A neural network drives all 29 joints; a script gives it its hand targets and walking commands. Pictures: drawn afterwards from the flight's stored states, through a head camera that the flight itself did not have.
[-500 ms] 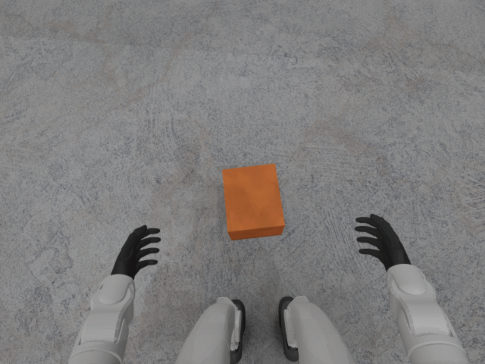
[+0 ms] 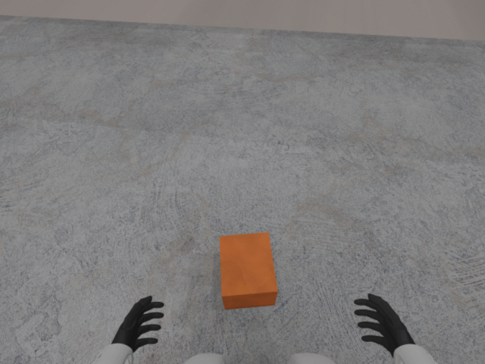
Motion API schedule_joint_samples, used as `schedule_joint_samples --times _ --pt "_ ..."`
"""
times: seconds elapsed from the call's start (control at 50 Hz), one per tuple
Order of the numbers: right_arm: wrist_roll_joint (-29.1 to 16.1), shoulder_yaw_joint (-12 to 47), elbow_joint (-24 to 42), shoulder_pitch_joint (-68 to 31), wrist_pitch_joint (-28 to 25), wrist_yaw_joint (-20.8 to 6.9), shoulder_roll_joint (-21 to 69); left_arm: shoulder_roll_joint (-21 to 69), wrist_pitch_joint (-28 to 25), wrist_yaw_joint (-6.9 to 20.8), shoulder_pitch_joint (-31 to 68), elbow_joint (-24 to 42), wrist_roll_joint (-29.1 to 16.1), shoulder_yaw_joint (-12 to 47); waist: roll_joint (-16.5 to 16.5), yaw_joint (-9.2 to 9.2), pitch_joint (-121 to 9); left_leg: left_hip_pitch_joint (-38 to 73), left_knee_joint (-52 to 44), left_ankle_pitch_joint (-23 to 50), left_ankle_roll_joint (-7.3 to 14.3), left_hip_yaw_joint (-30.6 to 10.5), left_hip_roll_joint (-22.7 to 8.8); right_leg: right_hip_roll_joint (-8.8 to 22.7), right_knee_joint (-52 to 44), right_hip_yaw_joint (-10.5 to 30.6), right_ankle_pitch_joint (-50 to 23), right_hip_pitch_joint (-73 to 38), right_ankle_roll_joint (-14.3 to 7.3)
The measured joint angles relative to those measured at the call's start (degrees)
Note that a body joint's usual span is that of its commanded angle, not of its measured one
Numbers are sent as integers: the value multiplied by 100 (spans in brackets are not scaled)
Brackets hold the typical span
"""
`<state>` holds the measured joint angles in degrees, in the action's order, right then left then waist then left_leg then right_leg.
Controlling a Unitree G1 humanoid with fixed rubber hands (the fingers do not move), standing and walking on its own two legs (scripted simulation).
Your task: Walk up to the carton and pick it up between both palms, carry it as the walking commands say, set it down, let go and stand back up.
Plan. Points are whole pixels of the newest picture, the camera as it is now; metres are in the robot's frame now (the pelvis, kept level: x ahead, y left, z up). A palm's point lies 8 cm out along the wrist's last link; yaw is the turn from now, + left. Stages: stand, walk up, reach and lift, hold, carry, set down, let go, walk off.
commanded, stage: let go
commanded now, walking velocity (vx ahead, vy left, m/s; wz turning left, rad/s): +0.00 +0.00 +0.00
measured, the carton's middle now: (247, 270) +0.51 +0.03 -0.68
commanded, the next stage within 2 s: stand in 0.14 s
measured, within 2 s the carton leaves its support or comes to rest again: neither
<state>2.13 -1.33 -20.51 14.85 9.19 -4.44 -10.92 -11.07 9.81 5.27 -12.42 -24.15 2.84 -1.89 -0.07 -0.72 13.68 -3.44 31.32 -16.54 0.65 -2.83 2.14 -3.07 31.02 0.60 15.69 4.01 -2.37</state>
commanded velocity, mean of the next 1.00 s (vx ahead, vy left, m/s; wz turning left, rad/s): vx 0.00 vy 0.00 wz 0.00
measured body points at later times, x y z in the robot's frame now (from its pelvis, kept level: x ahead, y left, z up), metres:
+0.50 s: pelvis +0.05 +0.01 +0.00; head -0.06 +0.01 +0.44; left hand +0.16 +0.29 -0.10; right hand +0.15 -0.27 -0.09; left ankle +0.02 +0.11 -0.73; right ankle +0.03 -0.09 -0.73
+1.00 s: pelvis -0.02 +0.01 +0.00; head -0.10 +0.01 +0.45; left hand +0.03 +0.27 -0.13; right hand +0.00 -0.26 -0.14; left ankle +0.02 +0.11 -0.73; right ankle +0.03 -0.09 -0.73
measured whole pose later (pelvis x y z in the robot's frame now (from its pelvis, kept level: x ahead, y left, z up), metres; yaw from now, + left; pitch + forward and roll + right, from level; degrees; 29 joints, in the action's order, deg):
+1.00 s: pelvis -0.02 +0.01 +0.00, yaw -2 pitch -7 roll +0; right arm 0.8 -3.0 -56.5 21.2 -1.6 0.8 -13.9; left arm -13.7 -1.3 -0.6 -20.0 -56.0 1.1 -2.4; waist -0.4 0.6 -3.7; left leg -9.3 29.8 -13.3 1.4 -0.9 2.2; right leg -2.9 29.6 2.5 11.9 10.4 -1.4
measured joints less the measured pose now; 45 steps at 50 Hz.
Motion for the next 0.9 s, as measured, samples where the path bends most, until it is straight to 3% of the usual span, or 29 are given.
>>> schedule_joint_samples --times 0.16,0.28,0.44,0.9 --pt "-15 -45 -198 -206 -48 85 -2 -77 1 -106 93 -71 -6 -81 -35 43 -81 -45 33 -56 10 -3 -3 -4 7 -3 43 34 10" --pt "-116 -220 -1506 -39 -655 208 -173 -260 -668 -329 26 -1315 -190 -106 -13 -12 -1467 -509 190 -254 30 -5 -12 -22 119 -7 217 478 3" --pt "-99 -310 -2218 348 -1075 395 -451 -434 -1075 -495 -516 -2013 -149 -235 -20 106 -2379 -344 158 -415 63 13 17 4 123 22 397 331 24" --pt "-155 -165 -3515 626 -1141 502 -266 -286 -1175 -596 -713 -3083 -211 -44 14 118 -1840 -427 -275 251 74 185 22 32 -202 187 -267 505 82"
